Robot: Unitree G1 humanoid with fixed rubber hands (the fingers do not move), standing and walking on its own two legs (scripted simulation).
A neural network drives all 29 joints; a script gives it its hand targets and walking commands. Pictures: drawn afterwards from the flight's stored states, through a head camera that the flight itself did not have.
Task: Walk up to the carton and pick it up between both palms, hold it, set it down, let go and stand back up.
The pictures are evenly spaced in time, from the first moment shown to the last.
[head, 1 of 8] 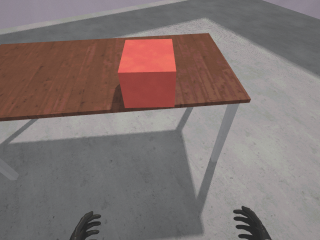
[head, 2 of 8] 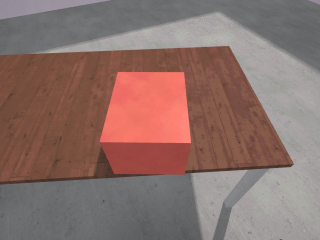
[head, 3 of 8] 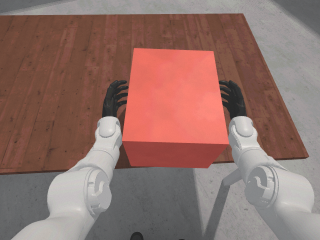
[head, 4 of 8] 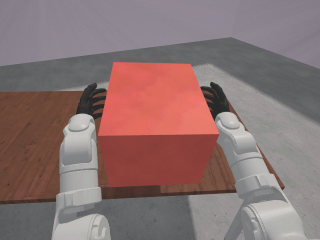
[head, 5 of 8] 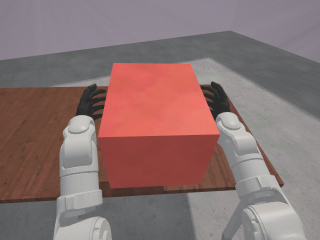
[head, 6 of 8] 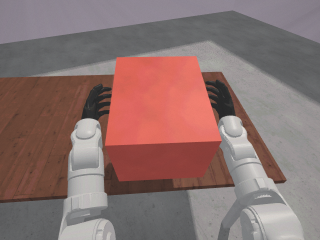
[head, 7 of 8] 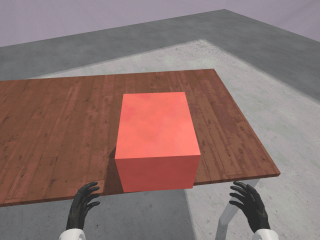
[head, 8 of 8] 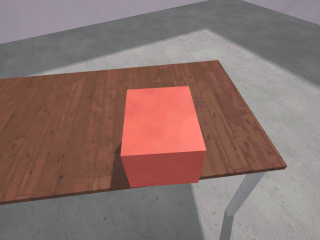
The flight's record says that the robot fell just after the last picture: no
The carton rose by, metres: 0.21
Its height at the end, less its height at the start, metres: +0.00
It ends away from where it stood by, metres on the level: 0.04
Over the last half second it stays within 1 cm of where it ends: yes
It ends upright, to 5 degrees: yes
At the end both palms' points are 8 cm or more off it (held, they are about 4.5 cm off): yes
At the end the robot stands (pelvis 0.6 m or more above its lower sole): yes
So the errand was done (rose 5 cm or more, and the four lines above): yes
